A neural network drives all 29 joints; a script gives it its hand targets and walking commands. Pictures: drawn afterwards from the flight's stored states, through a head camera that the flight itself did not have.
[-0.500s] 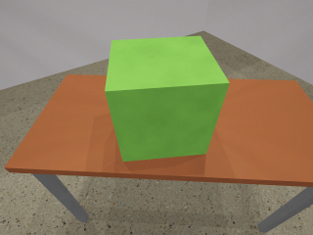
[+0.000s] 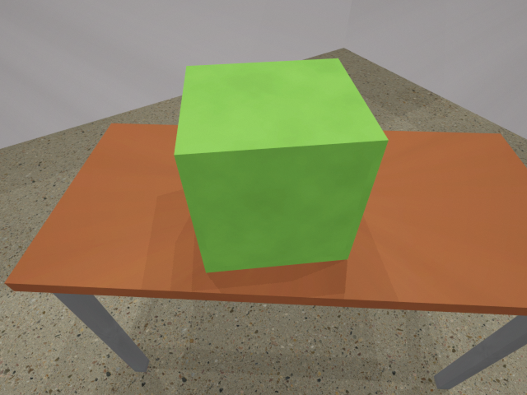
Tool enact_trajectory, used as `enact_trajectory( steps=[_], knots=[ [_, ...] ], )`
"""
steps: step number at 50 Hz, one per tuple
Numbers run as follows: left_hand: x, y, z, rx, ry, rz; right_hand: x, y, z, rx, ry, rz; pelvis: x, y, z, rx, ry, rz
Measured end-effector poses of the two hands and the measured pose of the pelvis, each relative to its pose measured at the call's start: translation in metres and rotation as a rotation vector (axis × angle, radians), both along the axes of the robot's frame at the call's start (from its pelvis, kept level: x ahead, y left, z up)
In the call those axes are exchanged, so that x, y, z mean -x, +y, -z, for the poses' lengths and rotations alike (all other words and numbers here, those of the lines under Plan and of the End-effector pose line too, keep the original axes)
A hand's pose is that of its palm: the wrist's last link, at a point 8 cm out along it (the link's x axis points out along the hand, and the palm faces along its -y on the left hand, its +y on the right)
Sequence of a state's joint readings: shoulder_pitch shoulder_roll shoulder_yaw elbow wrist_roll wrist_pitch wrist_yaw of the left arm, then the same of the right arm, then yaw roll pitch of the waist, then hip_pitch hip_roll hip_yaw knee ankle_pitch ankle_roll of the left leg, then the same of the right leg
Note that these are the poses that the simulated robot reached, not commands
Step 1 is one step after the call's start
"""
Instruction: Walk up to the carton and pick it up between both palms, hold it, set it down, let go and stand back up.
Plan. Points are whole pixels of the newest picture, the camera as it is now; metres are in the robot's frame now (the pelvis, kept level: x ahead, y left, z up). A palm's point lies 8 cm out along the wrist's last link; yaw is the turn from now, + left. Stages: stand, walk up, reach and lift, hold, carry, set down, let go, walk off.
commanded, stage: stand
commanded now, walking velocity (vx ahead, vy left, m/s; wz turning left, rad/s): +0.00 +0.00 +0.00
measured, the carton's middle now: (271, 167) +0.52 +0.05 +0.07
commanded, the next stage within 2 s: none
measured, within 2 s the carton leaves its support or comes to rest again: neither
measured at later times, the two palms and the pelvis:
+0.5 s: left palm out of the picture +0.06 +0.28 -0.11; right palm out of the picture +0.13 -0.25 -0.11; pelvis +0.01 +0.00 +0.00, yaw +0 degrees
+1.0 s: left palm out of the picture +0.09 +0.29 -0.11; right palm out of the picture +0.15 -0.25 -0.11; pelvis +0.03 +0.00 +0.00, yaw +0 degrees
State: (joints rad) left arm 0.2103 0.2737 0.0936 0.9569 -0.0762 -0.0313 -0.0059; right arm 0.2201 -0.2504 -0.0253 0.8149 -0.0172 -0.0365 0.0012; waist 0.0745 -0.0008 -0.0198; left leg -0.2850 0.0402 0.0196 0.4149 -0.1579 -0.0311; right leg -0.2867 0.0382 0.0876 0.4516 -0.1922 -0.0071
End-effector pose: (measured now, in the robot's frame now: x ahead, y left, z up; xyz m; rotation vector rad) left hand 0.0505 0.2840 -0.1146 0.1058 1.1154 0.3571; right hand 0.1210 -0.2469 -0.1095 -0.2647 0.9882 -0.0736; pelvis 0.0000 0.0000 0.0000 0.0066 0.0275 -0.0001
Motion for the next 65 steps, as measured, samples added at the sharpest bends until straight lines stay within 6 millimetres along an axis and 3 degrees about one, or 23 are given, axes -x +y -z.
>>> enact_trajectory(
  steps=[20,39,45,65],
  knots=[
    [-0.004,0.001,0.000,-0.003,0.008,0.000,-0.004,0.000,0.001,0.000,0.008,0.000,-0.004,0.000,0.000,0.000,0.006,0.000],
    [-0.031,0.001,-0.001,-0.008,0.028,0.005,-0.025,0.000,0.005,-0.004,0.041,-0.001,-0.029,-0.001,-0.001,-0.001,0.040,-0.001],
    [-0.041,0.001,-0.004,-0.012,0.000,0.011,-0.026,0.000,0.005,-0.008,0.032,0.001,-0.029,-0.001,-0.001,-0.001,0.039,-0.001],
    [-0.045,0.002,-0.006,-0.015,-0.031,0.011,-0.030,0.001,0.002,-0.011,0.000,0.002,-0.028,-0.001,-0.001,-0.001,0.038,-0.001]
  ],
)
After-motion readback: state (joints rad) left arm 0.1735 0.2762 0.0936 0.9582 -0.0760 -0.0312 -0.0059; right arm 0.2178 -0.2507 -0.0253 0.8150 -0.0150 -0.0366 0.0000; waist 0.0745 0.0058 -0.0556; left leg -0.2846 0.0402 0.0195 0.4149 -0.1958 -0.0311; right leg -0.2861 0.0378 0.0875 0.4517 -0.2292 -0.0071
